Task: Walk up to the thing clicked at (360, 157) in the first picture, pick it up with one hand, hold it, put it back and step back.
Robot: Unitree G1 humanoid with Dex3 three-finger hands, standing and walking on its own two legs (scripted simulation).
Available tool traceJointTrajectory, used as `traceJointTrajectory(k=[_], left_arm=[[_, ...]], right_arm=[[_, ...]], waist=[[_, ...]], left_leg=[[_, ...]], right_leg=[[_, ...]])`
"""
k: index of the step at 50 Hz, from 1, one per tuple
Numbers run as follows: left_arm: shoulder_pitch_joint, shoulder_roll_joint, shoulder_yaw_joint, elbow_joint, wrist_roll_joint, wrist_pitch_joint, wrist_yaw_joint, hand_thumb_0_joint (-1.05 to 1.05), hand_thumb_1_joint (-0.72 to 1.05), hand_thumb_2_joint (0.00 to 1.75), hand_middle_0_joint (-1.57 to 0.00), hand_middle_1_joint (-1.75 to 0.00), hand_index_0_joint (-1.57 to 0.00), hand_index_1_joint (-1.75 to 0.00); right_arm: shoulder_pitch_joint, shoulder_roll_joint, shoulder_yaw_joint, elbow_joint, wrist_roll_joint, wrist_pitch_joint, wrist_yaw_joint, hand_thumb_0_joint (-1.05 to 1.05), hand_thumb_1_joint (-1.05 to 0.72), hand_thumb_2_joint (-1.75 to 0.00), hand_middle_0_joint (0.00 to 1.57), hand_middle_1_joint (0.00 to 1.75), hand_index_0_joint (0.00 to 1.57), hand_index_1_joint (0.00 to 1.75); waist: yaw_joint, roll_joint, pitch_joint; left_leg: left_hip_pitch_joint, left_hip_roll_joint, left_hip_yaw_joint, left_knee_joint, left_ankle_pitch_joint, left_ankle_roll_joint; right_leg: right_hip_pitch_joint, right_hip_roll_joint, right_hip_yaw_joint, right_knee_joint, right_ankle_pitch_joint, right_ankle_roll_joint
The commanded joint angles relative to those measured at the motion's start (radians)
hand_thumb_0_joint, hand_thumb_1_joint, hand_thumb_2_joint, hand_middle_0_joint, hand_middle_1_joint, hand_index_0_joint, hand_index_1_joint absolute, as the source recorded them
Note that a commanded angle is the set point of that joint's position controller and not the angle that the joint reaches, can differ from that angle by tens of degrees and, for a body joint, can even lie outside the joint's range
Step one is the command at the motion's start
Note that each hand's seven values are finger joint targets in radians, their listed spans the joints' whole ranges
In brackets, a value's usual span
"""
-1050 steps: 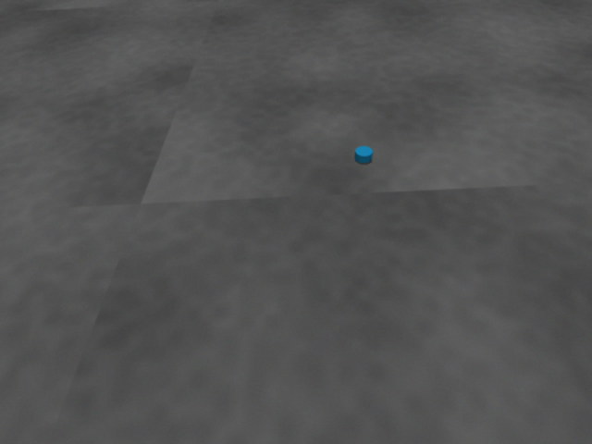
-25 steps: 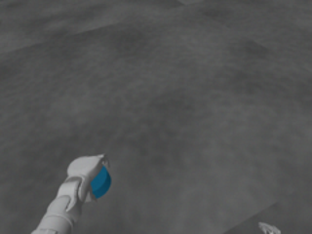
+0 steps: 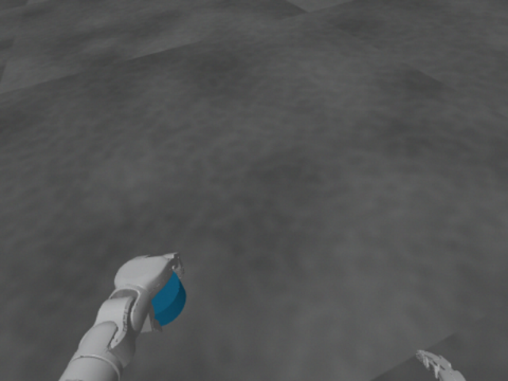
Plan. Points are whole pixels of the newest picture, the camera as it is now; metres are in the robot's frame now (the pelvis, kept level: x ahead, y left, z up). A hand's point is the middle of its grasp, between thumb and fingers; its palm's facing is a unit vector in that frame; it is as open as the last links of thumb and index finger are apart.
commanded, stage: hold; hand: left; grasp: from above
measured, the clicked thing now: (157, 296) +0.31 +0.22 -0.05
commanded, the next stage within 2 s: crouch in 0.56 s
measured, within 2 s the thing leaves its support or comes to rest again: neither
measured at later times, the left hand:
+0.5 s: hand (156, 301) +0.29 +0.22 -0.04, palm faces -0.45 -0.07 -0.89, open 11.7 cm
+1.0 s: hand (160, 316) +0.29 +0.22 -0.09, palm faces -0.46 -0.05 -0.89, open 11.7 cm
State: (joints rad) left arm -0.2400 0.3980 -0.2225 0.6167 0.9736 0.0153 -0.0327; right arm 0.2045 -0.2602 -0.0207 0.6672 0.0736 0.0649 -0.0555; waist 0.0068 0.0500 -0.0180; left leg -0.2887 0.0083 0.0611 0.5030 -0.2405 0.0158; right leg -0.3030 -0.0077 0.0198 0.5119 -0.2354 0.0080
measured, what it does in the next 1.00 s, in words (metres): stands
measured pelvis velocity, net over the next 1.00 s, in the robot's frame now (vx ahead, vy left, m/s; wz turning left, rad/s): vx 0.00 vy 0.00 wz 0.02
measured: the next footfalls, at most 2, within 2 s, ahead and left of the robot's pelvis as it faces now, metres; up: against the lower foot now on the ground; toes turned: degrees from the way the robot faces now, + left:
none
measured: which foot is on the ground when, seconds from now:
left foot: down 0.00-1.00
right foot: down 0.00-1.00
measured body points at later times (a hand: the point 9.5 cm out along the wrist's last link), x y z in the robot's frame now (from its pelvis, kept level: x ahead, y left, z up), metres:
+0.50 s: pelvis +0.01 +0.00 +0.00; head +0.02 -0.02 +0.45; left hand +0.31 +0.22 +0.01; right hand +0.15 -0.26 -0.11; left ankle +0.01 +0.11 -0.74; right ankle +0.02 -0.13 -0.74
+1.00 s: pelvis +0.00 +0.00 -0.01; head +0.04 -0.01 +0.44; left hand +0.31 +0.22 -0.04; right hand +0.14 -0.26 -0.12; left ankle +0.01 +0.11 -0.74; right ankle +0.02 -0.13 -0.74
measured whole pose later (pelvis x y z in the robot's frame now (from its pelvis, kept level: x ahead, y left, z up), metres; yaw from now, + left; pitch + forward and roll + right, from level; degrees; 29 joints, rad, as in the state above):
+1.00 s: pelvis +0.00 +0.00 -0.01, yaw +1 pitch +5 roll +0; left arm -0.27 0.36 -0.21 0.80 1.05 -0.01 0.14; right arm 0.19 -0.25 -0.03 0.67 0.05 0.09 -0.03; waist -0.01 0.02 -0.02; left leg -0.41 0.01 0.04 0.59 -0.28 0.01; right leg -0.41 -0.01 0.00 0.59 -0.28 0.01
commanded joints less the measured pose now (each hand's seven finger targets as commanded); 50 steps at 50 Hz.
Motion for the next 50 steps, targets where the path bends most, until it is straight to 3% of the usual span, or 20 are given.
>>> traceJointTrajectory(k=[1,6,8,10,11,15,17,20,26,32,33,36,38,39,40,41,42,46,50], left_arm=[[-0.320,0.215,0.121,-0.194,0.007,-0.011,0.037,0.00,0.32,1.17,-0.67,-1.17,-0.70,-1.14],[-0.334,0.192,0.105,-0.217,0.014,-0.007,0.052,0.00,0.32,1.23,-0.68,-1.19,-0.70,-1.16],[-0.361,0.209,0.116,-0.226,0.012,-0.007,0.056,0.00,0.32,1.21,-0.66,-1.21,-0.70,-1.17],[-0.319,0.191,0.105,-0.201,0.009,-0.003,0.053,0.00,0.32,1.20,-0.67,-1.19,-0.70,-1.16],[-0.303,0.203,0.120,-0.173,0.010,0.001,0.055,0.00,0.32,1.22,-0.69,-1.18,-0.71,-1.16],[-0.265,0.176,0.089,-0.151,0.006,0.003,0.039,0.00,0.33,1.22,-0.69,-1.19,-0.72,-1.16],[-0.294,0.200,0.108,-0.175,0.004,-0.005,0.034,0.00,0.33,1.21,-0.69,-1.18,-0.71,-1.16],[-0.300,0.191,0.094,-0.193,0.002,-0.015,0.027,0.00,0.31,1.23,-0.69,-1.18,-0.71,-1.16],[-0.295,0.216,0.134,-0.191,0.023,-0.022,0.066,0.00,0.32,1.20,-0.69,-1.17,-0.71,-1.15],[-0.330,0.201,0.115,-0.186,0.031,-0.012,0.087,0.00,0.31,1.26,-0.70,-1.18,-0.71,-1.17],[-0.353,0.199,0.107,-0.196,0.025,-0.010,0.086,0.00,0.37,1.18,-0.69,-1.25,-0.75,-1.19],[-0.289,0.170,0.092,-0.163,0.013,-0.002,0.077,0.00,0.15,1.09,-0.54,-1.14,-0.58,-1.10],[-0.230,0.137,0.065,-0.131,0.010,-0.001,0.071,0.00,0.12,1.05,-0.52,-1.13,-0.55,-1.09],[-0.214,0.153,0.083,-0.098,0.016,-0.001,0.075,0.00,0.13,1.05,-0.52,-1.11,-0.56,-1.08],[-0.216,0.138,0.069,-0.095,0.019,-0.005,0.079,0.00,0.12,1.03,-0.52,-1.10,-0.56,-1.07],[-0.189,0.139,0.080,-0.068,0.022,-0.006,0.089,0.00,0.13,1.04,-0.53,-1.09,-0.56,-1.06],[-0.206,0.124,0.069,-0.070,0.032,-0.010,0.104,0.00,0.13,1.03,-0.53,-1.08,-0.56,-1.05],[-0.293,0.144,0.098,0.018,0.074,-0.027,0.195,0.00,0.08,1.00,-0.50,-1.06,-0.53,-1.03],[-0.419,0.146,0.098,0.095,0.128,-0.039,0.285,0.00,0.12,0.99,-0.52,-1.09,-0.55,-1.05]], right_arm=[[-0.083,-0.121,-0.044,-0.138,0.002,-0.043,-0.013,0.00,-0.90,-0.90,0.20,0.30,0.20,0.30],[-0.076,-0.120,-0.047,-0.130,0.001,-0.042,-0.015,0.00,-0.90,-0.90,0.20,0.30,0.20,0.30],[-0.071,-0.122,-0.048,-0.125,0.000,-0.042,-0.015,0.00,-0.90,-0.90,0.20,0.30,0.20,0.30],[-0.079,-0.122,-0.048,-0.127,0.001,-0.041,-0.015,0.00,-0.90,-0.90,0.20,0.30,0.20,0.30],[-0.084,-0.122,-0.049,-0.126,0.002,-0.040,-0.016,0.00,-0.90,-0.90,0.20,0.30,0.20,0.30],[-0.088,-0.118,-0.047,-0.127,0.001,-0.035,-0.015,0.00,-0.90,-0.90,0.20,0.30,0.20,0.30],[-0.089,-0.118,-0.048,-0.133,0.003,-0.034,-0.015,0.00,-0.91,-0.90,0.20,0.30,0.20,0.30],[-0.085,-0.118,-0.048,-0.135,0.003,-0.031,-0.017,0.00,-0.90,-0.90,0.20,0.30,0.20,0.30],[-0.077,-0.119,-0.050,-0.130,0.000,-0.025,-0.017,0.00,-0.90,-0.90,0.20,0.30,0.20,0.30],[-0.067,-0.122,-0.058,-0.115,-0.001,-0.024,-0.013,0.00,-0.90,-0.90,0.20,0.30,0.20,0.30],[-0.063,-0.125,-0.060,-0.114,0.000,-0.024,-0.013,0.00,-0.93,-0.91,0.20,0.30,0.20,0.30],[-0.066,-0.123,-0.061,-0.115,0.001,-0.023,-0.011,0.00,-0.89,-0.90,0.20,0.30,0.20,0.30],[-0.068,-0.124,-0.060,-0.123,0.003,-0.023,-0.009,0.00,-0.89,-0.90,0.20,0.30,0.20,0.30],[-0.067,-0.126,-0.060,-0.122,0.002,-0.020,-0.009,0.00,-0.88,-0.90,0.20,0.30,0.20,0.30],[-0.062,-0.124,-0.060,-0.126,0.002,-0.019,-0.007,0.00,-0.89,-0.90,0.20,0.30,0.20,0.30],[-0.066,-0.120,-0.058,-0.126,0.002,-0.016,-0.007,0.00,-0.89,-0.90,0.20,0.30,0.20,0.30],[-0.062,-0.122,-0.059,-0.129,0.000,-0.014,-0.005,0.00,-0.89,-0.90,0.20,0.30,0.20,0.30],[-0.037,-0.123,-0.059,-0.106,-0.015,-0.010,0.005,0.00,-0.89,-0.90,0.20,0.30,0.20,0.30],[0.008,-0.137,-0.079,-0.068,-0.037,-0.014,0.021,0.00,-0.89,-0.90,0.20,0.30,0.20,0.30]], waist=[[0.002,-0.034,-0.210],[-0.008,-0.034,-0.244],[-0.005,-0.020,-0.258],[-0.006,-0.037,-0.237],[0.002,-0.042,-0.227],[-0.003,-0.077,-0.197],[0.001,-0.063,-0.209],[-0.004,-0.049,-0.231],[0.000,-0.027,-0.232],[-0.006,-0.027,-0.264],[-0.008,-0.027,-0.267],[-0.004,-0.050,-0.237],[-0.008,-0.077,-0.206],[-0.001,-0.078,-0.195],[-0.007,-0.081,-0.186],[0.004,-0.085,-0.170],[-0.013,-0.094,-0.167],[-0.028,-0.096,-0.169],[-0.063,-0.046,-0.269]], left_leg=[[0.107,-0.020,-0.027,-0.079,0.125,0.001],[0.140,-0.020,-0.025,-0.071,0.172,0.002],[0.144,-0.020,-0.023,-0.071,0.175,0.002],[0.143,-0.020,-0.024,-0.075,0.165,0.003],[0.135,-0.021,-0.025,-0.081,0.164,0.002],[0.120,-0.021,-0.026,-0.079,0.168,0.006],[0.122,-0.026,-0.022,-0.080,0.152,0.008],[0.138,-0.025,-0.024,-0.075,0.191,0.007],[0.136,-0.024,-0.022,-0.076,0.186,0.002],[0.161,-0.022,-0.024,-0.069,0.229,0.001],[0.163,-0.020,-0.027,-0.070,0.235,0.000],[0.151,-0.020,-0.025,-0.075,0.220,0.002],[0.132,-0.020,-0.027,-0.077,0.208,0.003],[0.121,-0.018,-0.028,-0.076,0.213,0.001],[0.111,-0.020,-0.027,-0.073,0.211,0.001],[0.100,-0.019,-0.029,-0.072,0.206,-0.001],[0.094,-0.023,-0.026,-0.062,0.196,0.001],[0.010,-0.028,-0.027,0.017,0.170,-0.001],[-0.088,-0.028,-0.025,0.173,0.149,-0.009]], right_leg=[[0.054,0.037,-0.005,-0.087,0.090,-0.023],[0.061,0.036,-0.004,-0.080,0.139,-0.022],[0.067,0.035,-0.003,-0.081,0.144,-0.022],[0.067,0.034,-0.004,-0.088,0.132,-0.022],[0.071,0.034,-0.006,-0.090,0.129,-0.022],[0.069,0.032,-0.009,-0.095,0.137,-0.019],[0.072,0.027,-0.002,-0.102,0.125,-0.017],[0.077,0.028,-0.002,-0.093,0.164,-0.018],[0.078,0.030,-0.007,-0.091,0.151,-0.024],[0.087,0.032,-0.010,-0.082,0.197,-0.023],[0.088,0.033,-0.011,-0.082,0.202,-0.023],[0.085,0.034,-0.014,-0.092,0.186,-0.022],[0.077,0.033,-0.017,-0.092,0.177,-0.023],[0.071,0.034,-0.021,-0.090,0.173,-0.024],[0.061,0.033,-0.020,-0.087,0.174,-0.025],[0.058,0.034,-0.024,-0.084,0.163,-0.025],[0.036,0.032,-0.021,-0.079,0.161,-0.024],[-0.045,0.025,-0.022,-0.014,0.144,-0.023],[-0.184,0.026,-0.016,0.125,0.130,-0.027]])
